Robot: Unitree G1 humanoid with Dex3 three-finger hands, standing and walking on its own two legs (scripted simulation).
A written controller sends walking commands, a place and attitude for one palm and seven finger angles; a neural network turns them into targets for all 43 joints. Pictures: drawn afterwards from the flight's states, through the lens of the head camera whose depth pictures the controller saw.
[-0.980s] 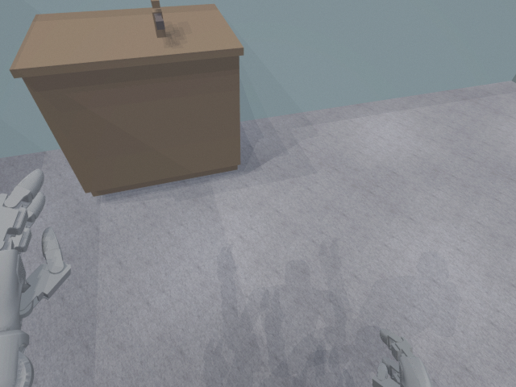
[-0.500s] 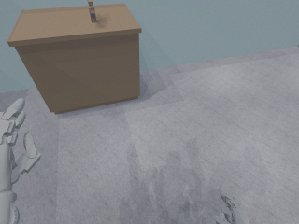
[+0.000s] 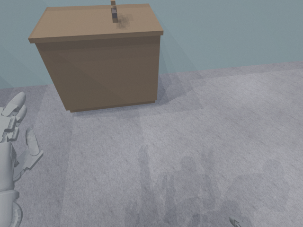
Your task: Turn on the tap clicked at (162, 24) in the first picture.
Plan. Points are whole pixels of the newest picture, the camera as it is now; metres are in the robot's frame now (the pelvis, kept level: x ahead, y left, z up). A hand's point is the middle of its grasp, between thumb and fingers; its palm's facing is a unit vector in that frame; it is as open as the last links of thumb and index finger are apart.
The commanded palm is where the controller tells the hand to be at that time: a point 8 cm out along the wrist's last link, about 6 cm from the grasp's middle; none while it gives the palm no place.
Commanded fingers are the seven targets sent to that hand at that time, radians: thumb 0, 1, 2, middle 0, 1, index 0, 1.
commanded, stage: walk to a spot facing it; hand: left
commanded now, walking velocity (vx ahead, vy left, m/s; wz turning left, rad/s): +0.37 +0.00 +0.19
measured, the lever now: (114, 15) +1.24 +0.28 +0.07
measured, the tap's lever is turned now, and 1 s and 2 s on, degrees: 0 0 0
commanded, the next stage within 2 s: turn to face it in 1.28 s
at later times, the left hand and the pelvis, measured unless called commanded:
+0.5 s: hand (67, 103) +0.35 +0.22 +0.18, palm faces +0.47 -0.75 -0.47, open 7.4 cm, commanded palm +0.28 +0.26 +0.19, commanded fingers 0.00 0.90 0.90 -0.20 -0.30 -0.20 -0.30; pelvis +0.15 -0.03 -0.01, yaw +5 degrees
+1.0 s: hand (64, 68) +0.46 +0.27 +0.19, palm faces +0.56 -0.74 -0.38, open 7.4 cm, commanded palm +0.39 +0.29 +0.19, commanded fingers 0.00 0.90 0.90 -0.20 -0.30 -0.20 -0.30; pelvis +0.29 -0.01 +0.01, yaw +11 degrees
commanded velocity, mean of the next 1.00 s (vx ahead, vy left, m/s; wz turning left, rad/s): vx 0.36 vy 0.00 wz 0.25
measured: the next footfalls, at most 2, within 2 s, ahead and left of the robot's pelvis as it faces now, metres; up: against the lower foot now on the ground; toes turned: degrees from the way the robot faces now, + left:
left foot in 0.12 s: +0.11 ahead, +0.14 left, +0.00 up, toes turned +9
right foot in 0.46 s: +0.26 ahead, -0.15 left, +0.00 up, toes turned -8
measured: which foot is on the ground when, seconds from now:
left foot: up 0.00-0.10, down 0.12-0.46, up 0.48-0.78, down 0.80-1.00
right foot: down 0.00-0.12, up 0.14-0.44, down 0.46-0.82, up 0.84-1.00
